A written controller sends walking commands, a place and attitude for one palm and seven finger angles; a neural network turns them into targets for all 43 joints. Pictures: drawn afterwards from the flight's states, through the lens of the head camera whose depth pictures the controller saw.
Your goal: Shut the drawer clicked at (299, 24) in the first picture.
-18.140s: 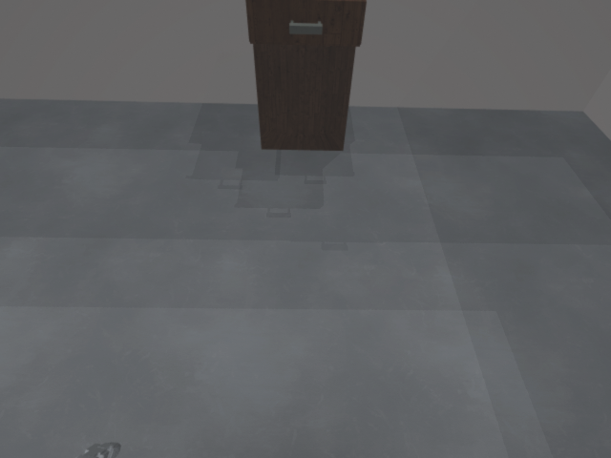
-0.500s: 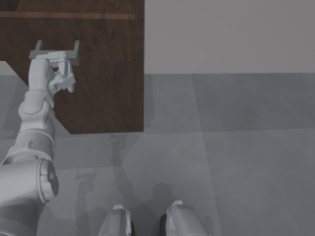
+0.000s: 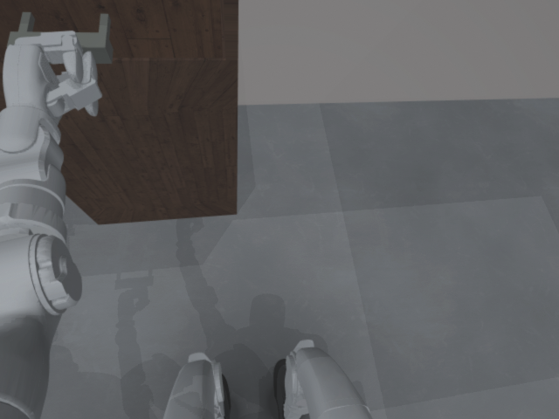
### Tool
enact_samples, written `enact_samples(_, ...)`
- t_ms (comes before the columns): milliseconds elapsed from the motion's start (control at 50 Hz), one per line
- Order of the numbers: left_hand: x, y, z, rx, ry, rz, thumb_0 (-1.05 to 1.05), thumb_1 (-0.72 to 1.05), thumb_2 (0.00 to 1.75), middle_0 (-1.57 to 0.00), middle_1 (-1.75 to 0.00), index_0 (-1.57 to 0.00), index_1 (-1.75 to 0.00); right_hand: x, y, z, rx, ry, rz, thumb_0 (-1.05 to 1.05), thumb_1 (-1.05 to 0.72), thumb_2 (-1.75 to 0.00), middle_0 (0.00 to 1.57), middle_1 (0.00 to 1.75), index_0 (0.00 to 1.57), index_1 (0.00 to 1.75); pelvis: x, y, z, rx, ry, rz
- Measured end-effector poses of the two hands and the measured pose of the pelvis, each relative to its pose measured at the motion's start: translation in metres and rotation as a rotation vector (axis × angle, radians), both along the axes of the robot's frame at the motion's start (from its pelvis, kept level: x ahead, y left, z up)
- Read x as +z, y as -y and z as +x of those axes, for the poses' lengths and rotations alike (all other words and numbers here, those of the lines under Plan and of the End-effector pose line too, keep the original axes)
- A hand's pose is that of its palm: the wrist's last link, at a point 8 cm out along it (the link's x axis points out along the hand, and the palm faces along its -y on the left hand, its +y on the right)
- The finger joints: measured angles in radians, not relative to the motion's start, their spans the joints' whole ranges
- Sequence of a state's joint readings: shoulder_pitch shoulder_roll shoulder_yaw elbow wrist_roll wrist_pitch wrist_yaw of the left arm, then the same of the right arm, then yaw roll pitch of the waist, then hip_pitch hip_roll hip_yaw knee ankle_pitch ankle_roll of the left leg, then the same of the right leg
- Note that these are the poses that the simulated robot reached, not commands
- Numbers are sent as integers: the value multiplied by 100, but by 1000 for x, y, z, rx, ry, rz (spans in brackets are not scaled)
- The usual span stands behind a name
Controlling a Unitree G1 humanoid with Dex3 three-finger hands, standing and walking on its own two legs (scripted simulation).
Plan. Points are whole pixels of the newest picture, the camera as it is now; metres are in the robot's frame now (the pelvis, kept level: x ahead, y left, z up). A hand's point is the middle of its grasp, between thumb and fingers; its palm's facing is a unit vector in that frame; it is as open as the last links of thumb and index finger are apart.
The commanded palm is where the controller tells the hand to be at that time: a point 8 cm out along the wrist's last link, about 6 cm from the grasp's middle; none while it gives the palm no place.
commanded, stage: push the drawer shut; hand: left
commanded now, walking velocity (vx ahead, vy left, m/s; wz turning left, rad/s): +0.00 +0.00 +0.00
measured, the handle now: (65, 34) +0.62 +0.22 +0.08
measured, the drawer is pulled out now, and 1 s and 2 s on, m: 0.00 0.00 0.00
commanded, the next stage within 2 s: pull the fist back off the drawer in 0.18 s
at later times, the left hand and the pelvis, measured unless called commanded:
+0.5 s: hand (81, 79) +0.55 +0.20 +0.08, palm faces +0.02 -1.00 -0.05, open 2.9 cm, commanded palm +0.56 +0.21 +0.08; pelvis -0.02 +0.01 -0.01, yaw +1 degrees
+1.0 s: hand (95, 95) +0.53 +0.18 +0.07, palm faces +0.04 -1.00 -0.03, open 3.1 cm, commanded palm +0.50 +0.23 +0.08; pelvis +0.02 +0.01 +0.02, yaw -1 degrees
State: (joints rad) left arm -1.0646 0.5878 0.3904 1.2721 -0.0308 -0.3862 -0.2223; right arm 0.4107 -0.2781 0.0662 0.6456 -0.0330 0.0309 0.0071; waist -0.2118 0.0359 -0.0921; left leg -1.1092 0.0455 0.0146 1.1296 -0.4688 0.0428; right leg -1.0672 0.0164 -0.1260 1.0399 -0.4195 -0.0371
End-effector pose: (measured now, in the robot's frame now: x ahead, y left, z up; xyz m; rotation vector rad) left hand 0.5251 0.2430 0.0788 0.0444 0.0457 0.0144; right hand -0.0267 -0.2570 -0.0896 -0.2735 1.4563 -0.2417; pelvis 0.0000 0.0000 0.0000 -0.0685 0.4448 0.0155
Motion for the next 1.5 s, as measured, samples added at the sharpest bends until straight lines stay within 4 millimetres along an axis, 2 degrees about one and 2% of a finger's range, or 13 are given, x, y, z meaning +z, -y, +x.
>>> enact_samples(240, 0, -9, 4, 8, -9, 3, -7, 56, 92, -140, -160, -140, -160, 1, -4, -6, 23, -10, -18, 0, -90, -90, 20, 30, 20, 30, -4, -4, -7, 21, -14, -15)
enact_samples(480, 1, -10, 5, 6, -8, 5, -7, 54, 92, -140, -160, -141, -160, 1, -4, -12, 45, 4, -39, 0, -90, -90, 20, 30, 20, 30, -9, -7, -16, 25, -25, -20)
enact_samples(660, 1, -5, 1, 8, 2, 1, -5, 62, 90, -140, -160, -140, -160, 2, -9, -16, 21, -6, -9, 0, -90, -90, 20, 30, 20, 30, -6, -8, -14, 13, -13, -16)
enact_samples(800, 0, 5, -4, 12, 1, -16, -4, 74, 90, -140, -160, -140, -160, 5, -13, -6, -9, 10, 22, 0, -90, -90, 20, 30, 20, 30, 3, -8, -3, -9, 10, -4)
enact_samples(1000, -3, 7, -20, 27, 1, -10, 0, 86, 90, -140, -160, -139, -160, 10, -11, 37, -31, 72, 51, 0, -90, -90, 20, 30, 20, 30, 18, -6, 22, -29, 47, 15)
enact_samples(1180, 8, 2, -32, 21, 47, -1, 2, 89, 90, -140, -160, -139, -160, 13, -2, 85, -17, 140, 51, 0, -90, -90, 20, 30, 20, 30, 26, -3, 39, -28, 67, 23)
enact_samples(1340, 33, -9, -89, 23, 43, -3, 2, 90, 90, -140, -160, -139, -160, 34, -5, 140, 9, 308, 84, 1, -90, -90, 20, 30, 20, 30, 48, -1, 55, -27, 148, 33)
enact_samples(1500, 60, -16, -140, 28, 71, 1, 2, 90, 90, -140, -160, -140, -160, 51, -9, 196, 105, 491, 86, 1, -90, -90, 20, 30, 20, 30, 57, 0, 52, 6, 235, 40)
